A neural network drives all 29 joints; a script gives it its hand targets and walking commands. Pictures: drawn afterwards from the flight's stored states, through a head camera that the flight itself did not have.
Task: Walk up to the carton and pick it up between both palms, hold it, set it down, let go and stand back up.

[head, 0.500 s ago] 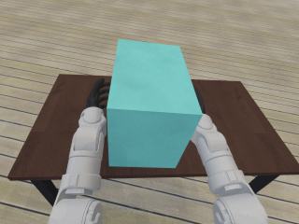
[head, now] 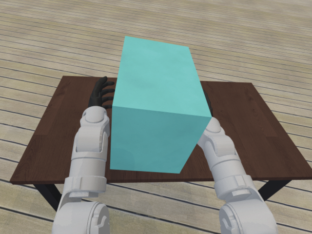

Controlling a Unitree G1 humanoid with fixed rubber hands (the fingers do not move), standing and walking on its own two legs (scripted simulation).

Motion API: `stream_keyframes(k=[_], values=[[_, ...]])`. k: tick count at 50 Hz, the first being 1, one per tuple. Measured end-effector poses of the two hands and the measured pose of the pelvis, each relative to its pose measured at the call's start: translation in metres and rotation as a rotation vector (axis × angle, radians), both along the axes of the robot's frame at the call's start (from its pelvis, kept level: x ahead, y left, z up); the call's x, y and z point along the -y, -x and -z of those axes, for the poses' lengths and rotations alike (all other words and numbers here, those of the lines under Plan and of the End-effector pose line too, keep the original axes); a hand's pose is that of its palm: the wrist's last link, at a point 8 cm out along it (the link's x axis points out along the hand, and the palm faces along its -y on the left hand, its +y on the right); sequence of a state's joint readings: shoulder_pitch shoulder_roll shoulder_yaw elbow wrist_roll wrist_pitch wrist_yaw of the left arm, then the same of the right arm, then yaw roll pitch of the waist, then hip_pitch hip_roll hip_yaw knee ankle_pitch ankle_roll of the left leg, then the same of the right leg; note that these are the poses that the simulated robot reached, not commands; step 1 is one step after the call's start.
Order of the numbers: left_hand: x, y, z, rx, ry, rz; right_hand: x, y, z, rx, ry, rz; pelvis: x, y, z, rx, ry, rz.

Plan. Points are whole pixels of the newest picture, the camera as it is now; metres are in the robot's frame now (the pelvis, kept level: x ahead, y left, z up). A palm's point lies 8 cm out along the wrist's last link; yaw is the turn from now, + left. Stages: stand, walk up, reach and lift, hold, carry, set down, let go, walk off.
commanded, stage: reach and lift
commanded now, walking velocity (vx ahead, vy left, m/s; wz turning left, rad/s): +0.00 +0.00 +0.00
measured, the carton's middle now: (151, 103) +0.41 -0.01 +0.14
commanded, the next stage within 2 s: hold in 0.26 s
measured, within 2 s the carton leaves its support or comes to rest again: neither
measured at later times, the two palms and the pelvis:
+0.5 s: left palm (90, 106) +0.36 +0.13 +0.17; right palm (202, 112) +0.36 -0.14 +0.15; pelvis +0.00 +0.00 +0.00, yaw +0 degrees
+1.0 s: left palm (87, 105) +0.36 +0.14 +0.18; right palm (201, 111) +0.36 -0.13 +0.16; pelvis +0.00 +0.00 +0.00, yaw +1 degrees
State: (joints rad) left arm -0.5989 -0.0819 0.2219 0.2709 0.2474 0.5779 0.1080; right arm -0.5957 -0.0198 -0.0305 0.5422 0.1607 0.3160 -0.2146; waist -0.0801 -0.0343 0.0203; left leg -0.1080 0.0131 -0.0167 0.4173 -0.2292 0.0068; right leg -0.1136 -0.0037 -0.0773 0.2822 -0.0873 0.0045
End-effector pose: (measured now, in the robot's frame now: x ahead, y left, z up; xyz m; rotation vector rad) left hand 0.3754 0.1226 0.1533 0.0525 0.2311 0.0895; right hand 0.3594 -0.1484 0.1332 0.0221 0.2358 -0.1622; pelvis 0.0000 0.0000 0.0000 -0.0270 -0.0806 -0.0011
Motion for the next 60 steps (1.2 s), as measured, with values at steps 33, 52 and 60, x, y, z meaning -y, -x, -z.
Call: stream_keyframes(k=[33, 52, 60], values=[[-0.019, 0.015, -0.024, 0.035, 0.008, -0.047, -0.018, 0.0, -0.028, 0.042, -0.004, -0.047, 0.001, 0.004, 0.001, 0.037, 0.002, -0.007], [-0.017, 0.016, -0.023, 0.032, 0.017, -0.033, -0.016, 0.004, -0.025, 0.043, -0.004, -0.036, 0.003, 0.003, 0.0, 0.049, -0.001, -0.007], [-0.019, 0.02, -0.027, 0.062, 0.001, -0.038, -0.018, 0.004, -0.03, 0.076, -0.015, -0.044, 0.002, 0.001, 0.001, 0.035, 0.006, -0.011]])
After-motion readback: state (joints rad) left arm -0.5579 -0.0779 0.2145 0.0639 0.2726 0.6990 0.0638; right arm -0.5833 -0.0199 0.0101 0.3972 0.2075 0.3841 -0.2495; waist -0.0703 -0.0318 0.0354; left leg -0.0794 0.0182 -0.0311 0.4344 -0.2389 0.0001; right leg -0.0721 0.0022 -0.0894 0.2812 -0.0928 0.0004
